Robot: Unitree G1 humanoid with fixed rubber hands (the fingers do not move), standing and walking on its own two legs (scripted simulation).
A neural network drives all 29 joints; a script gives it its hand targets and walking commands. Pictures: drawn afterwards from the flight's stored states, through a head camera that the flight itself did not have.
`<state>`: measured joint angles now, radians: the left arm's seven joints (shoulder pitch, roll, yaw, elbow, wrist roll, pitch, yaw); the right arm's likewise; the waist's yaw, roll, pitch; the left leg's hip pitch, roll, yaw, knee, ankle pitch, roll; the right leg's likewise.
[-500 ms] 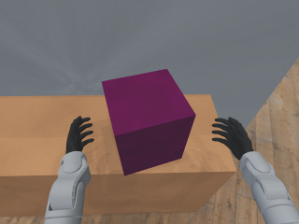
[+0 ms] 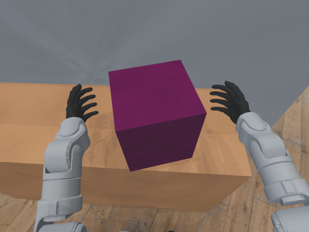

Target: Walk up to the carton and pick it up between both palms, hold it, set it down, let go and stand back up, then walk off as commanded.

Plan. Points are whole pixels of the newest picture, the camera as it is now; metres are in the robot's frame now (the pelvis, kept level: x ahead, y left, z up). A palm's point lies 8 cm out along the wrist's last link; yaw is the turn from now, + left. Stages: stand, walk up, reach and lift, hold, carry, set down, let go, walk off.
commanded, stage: reach and lift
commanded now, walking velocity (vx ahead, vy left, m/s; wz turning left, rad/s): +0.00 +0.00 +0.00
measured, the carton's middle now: (154, 118) +0.42 +0.08 +0.00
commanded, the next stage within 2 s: none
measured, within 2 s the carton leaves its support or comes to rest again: neither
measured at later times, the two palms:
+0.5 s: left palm (72, 95) +0.36 +0.27 +0.14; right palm (231, 79) +0.47 -0.11 +0.14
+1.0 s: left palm (88, 121) +0.35 +0.26 +0.04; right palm (213, 107) +0.46 -0.09 +0.03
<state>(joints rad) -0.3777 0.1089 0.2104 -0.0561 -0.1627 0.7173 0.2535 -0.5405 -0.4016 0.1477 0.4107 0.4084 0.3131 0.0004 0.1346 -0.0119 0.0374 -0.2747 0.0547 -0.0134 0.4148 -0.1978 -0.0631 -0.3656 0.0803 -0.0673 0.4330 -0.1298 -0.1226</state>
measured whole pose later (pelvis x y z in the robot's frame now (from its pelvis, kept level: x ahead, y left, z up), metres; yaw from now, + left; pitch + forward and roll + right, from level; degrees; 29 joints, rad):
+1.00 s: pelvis +0.02 +0.03 +0.00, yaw +0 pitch +12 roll -1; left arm -0.43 -0.01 0.14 0.35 -0.02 0.28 0.22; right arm -0.69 -0.32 0.06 0.86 0.26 -0.02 0.06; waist 0.18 0.02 -0.02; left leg -0.46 0.05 -0.02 0.49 -0.24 -0.05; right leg -0.49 0.08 -0.07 0.38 -0.11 -0.08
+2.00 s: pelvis +0.00 +0.01 -0.01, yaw +1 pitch +17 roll +1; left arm -0.60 -0.11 0.33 0.82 0.11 -0.16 0.22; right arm -0.84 -0.15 -0.08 1.17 0.01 -0.21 0.00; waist 0.18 0.00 -0.12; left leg -0.63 0.04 -0.03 0.55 -0.23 -0.07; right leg -0.69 0.06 -0.08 0.53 -0.14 -0.11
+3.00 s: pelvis +0.02 +0.02 +0.00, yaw +1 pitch +16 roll +1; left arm -0.51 -0.16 0.43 0.80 0.24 -0.28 0.19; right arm -0.77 -0.08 -0.26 1.23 -0.21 -0.41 0.00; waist 0.15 0.00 -0.09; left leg -0.47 0.04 -0.02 0.36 -0.17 -0.06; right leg -0.54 0.07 -0.07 0.34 -0.08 -0.10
